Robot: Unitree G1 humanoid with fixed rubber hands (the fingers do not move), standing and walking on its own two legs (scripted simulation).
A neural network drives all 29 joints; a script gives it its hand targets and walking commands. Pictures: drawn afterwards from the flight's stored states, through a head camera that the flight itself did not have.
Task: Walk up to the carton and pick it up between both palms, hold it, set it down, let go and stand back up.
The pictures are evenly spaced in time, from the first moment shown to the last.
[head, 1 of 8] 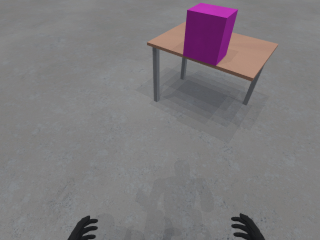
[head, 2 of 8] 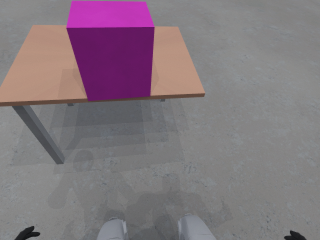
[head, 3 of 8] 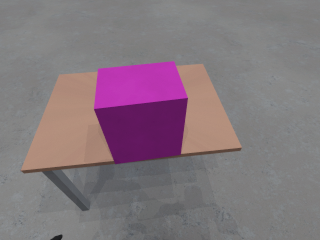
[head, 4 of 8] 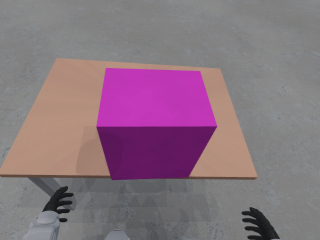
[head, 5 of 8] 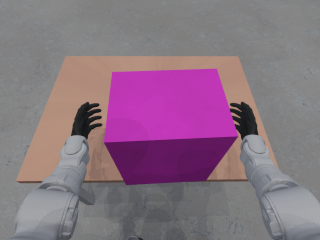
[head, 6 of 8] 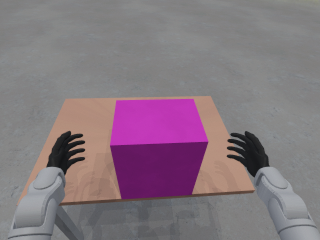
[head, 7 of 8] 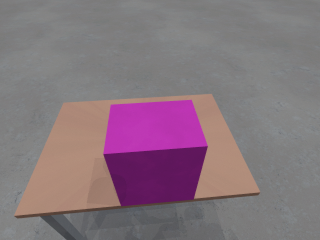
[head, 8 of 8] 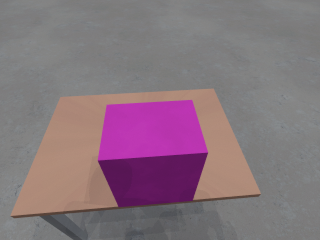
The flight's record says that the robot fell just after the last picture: no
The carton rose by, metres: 0.00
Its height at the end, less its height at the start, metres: +0.00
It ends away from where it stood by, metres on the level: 0.01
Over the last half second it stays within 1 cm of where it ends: yes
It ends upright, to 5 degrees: yes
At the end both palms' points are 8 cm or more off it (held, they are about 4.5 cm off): yes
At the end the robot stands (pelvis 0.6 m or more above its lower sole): yes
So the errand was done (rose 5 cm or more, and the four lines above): no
